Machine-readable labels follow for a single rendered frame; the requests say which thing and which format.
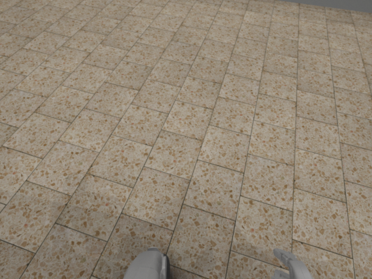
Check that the right robot hand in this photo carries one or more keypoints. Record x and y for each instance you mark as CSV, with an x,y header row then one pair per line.
x,y
297,268

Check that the left robot shin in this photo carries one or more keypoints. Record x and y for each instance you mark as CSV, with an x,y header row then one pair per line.
x,y
153,249

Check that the robot left thigh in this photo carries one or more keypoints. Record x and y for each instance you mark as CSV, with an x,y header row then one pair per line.
x,y
147,265

